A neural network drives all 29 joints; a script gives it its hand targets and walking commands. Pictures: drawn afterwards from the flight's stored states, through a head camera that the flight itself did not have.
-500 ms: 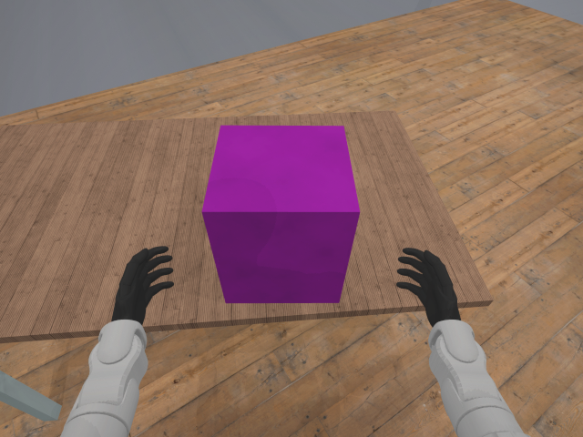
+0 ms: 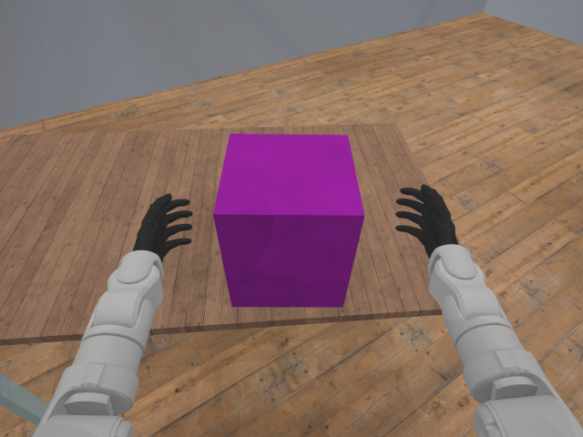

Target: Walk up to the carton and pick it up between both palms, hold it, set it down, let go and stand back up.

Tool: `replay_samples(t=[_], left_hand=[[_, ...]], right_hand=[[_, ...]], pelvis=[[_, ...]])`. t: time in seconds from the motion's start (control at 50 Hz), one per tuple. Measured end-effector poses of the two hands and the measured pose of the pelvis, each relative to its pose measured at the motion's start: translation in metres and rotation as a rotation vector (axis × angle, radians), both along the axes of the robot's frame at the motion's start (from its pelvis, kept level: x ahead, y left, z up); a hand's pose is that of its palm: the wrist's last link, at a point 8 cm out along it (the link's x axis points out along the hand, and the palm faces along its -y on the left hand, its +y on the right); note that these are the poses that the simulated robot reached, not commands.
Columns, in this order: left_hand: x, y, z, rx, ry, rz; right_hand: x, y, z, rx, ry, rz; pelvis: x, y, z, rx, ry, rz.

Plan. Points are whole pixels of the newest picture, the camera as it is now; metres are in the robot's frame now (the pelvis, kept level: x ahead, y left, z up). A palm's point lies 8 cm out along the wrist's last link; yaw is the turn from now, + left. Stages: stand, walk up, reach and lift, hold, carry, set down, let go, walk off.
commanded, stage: reach and lift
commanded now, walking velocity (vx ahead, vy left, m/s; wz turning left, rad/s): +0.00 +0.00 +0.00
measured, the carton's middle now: (288, 223) +0.47 +0.01 +0.00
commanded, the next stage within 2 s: none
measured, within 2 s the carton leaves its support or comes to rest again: neither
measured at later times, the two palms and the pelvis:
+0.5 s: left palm (153, 181) +0.42 +0.20 +0.14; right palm (428, 169) +0.43 -0.20 +0.15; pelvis +0.01 +0.00 +0.00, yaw +0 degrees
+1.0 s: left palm (150, 142) +0.46 +0.21 +0.18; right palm (429, 138) +0.46 -0.20 +0.18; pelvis +0.01 +0.00 +0.00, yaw +0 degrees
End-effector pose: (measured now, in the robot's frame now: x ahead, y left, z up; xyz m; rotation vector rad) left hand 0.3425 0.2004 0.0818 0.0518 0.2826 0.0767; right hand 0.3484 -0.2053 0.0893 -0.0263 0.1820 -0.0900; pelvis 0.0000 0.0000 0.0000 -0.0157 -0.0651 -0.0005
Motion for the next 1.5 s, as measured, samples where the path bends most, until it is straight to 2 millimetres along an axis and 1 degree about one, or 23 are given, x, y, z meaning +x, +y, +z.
replay_samples(t=[0.1, 0.2, 0.24, 0.32, 0.46, 0.56, 0.7, 0.8, 0.88, 0.94, 1.04, 1.2, 1.3, 1.38, 1.44, 1.5], left_hand=[[0.015, -0.006, 0.021, -0.008, -0.037, -0.004], [0.040, -0.009, 0.039, 0.000, -0.049, -0.005], [0.049, -0.009, 0.044, 0.007, -0.049, -0.005], [0.062, -0.005, 0.048, 0.023, -0.018, 0.000], [0.074, 0.000, 0.057, 0.029, -0.005, 0.004], [0.081, -0.001, 0.069, 0.028, -0.015, -0.002], [0.093, -0.003, 0.099, 0.017, -0.055, -0.002], [0.107, 0.002, 0.106, -0.014, -0.002, 0.033], [0.116, 0.001, 0.111, -0.039, -0.015, 0.042], [0.118, 0.003, 0.107, -0.039, -0.001, 0.053], [0.118, 0.007, 0.090, -0.035, 0.022, 0.064], [0.120, 0.002, 0.077, -0.034, -0.041, 0.052], [0.113, 0.000, 0.046, -0.039, 0.012, 0.060], [0.109, 0.000, 0.022, -0.043, 0.024, 0.066], [0.109, 0.000, 0.009, -0.038, 0.020, 0.067], [0.112, -0.002, 0.002, -0.040, 0.008, 0.068]], right_hand=[[0.012, 0.002, 0.009, -0.005, 0.024, 0.013], [0.033, 0.008, 0.020, -0.002, 0.038, 0.029], [0.042, 0.010, 0.024, 0.003, 0.036, 0.030], [0.057, 0.012, 0.033, 0.010, 0.040, 0.021], [0.077, 0.011, 0.060, 0.028, -0.005, 0.001], [0.086, 0.007, 0.070, 0.039, 0.020, -0.017], [0.092, 0.005, 0.084, 0.065, 0.039, -0.019], [0.103, 0.010, 0.095, 0.074, 0.061, -0.010], [0.113, 0.013, 0.107, 0.076, 0.032, -0.003], [0.116, 0.011, 0.105, 0.078, 0.048, -0.014], [0.114, 0.005, 0.088, 0.078, 0.085, -0.040], [0.111, -0.001, 0.068, 0.060, 0.055, -0.050], [0.110, -0.001, 0.057, 0.046, 0.048, -0.039], [0.110, 0.000, 0.039, 0.030, 0.065, -0.033], [0.111, 0.002, 0.023, 0.028, 0.079, -0.027], [0.112, 0.005, 0.010, 0.025, 0.084, -0.021]], pelvis=[[-0.002, 0.000, 0.000, 0.000, 0.003, 0.000], [0.000, -0.001, 0.000, 0.001, 0.030, 0.000], [0.002, -0.001, 0.000, 0.001, 0.040, 0.000], [0.006, 0.000, 0.001, 0.000, 0.060, 0.000], [0.014, 0.002, 0.002, -0.003, 0.079, -0.001], [0.014, 0.004, 0.002, -0.005, 0.082, -0.001], [0.010, 0.003, 0.002, -0.006, 0.089, -0.001], [0.007, 0.002, 0.002, -0.005, 0.122, -0.001], [0.010, 0.002, 0.001, -0.004, 0.157, -0.002], [0.012, 0.002, 0.001, -0.005, 0.165, -0.002], [0.013, 0.002, 0.001, -0.005, 0.173, -0.002], [0.010, 0.001, 0.001, -0.004, 0.210, -0.003], [0.008, 0.000, 0.000, -0.003, 0.244, -0.003], [0.006, -0.001, -0.001, -0.002, 0.277, -0.004], [0.006, -0.002, -0.002, -0.001, 0.314, -0.004], [0.007, -0.003, -0.003, 0.000, 0.351, -0.005]])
